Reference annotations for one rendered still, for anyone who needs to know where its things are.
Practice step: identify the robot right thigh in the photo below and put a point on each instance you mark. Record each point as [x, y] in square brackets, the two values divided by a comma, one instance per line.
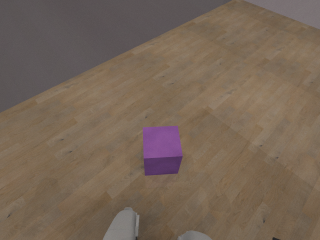
[193, 235]

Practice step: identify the carton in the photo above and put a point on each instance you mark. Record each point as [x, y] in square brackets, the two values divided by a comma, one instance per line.
[162, 151]

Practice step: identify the robot left thigh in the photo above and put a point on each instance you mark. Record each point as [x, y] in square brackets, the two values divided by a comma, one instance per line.
[125, 226]

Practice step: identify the robot thigh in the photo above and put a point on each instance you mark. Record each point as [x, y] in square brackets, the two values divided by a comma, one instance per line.
[193, 235]
[125, 226]

